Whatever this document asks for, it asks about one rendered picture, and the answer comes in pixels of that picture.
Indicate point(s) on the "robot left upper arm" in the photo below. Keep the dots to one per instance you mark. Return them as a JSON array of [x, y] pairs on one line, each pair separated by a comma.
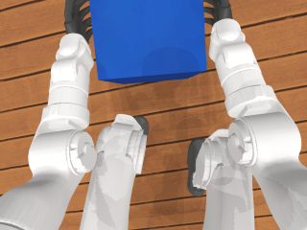
[[58, 161]]

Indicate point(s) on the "left robot shin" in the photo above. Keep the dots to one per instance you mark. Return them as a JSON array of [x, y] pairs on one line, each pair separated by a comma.
[[120, 118]]

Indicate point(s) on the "carton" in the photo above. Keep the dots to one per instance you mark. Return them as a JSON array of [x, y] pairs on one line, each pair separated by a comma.
[[148, 40]]

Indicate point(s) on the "left robot forearm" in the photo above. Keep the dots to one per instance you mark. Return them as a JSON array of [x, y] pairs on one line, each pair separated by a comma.
[[69, 87]]

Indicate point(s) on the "right robot hand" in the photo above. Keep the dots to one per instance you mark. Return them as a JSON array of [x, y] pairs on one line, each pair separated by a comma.
[[222, 10]]

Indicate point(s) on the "left robot hand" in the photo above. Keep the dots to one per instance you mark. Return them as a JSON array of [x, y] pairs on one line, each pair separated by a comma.
[[74, 23]]

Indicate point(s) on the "right robot thigh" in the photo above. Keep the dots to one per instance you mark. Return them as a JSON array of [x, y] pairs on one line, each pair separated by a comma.
[[229, 194]]

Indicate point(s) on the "robot right upper arm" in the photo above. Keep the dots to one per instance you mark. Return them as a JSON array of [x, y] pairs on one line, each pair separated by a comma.
[[269, 145]]

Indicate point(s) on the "right robot forearm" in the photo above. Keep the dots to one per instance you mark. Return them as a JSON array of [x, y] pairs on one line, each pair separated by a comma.
[[246, 92]]

